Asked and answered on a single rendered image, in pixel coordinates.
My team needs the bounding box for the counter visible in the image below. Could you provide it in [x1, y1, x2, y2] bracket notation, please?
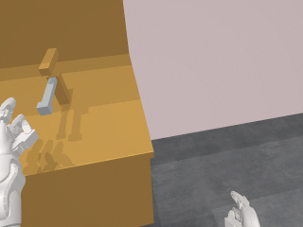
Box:
[0, 0, 154, 227]

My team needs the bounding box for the left robot forearm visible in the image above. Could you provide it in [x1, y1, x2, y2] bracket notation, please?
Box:
[0, 154, 26, 227]

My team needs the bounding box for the robot left hand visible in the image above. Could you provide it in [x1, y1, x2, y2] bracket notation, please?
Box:
[0, 97, 39, 160]

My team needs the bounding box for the tap lever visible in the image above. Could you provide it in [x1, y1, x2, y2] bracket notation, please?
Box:
[36, 77, 58, 116]

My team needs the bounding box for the robot right hand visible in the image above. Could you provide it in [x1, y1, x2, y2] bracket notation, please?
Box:
[224, 191, 260, 227]

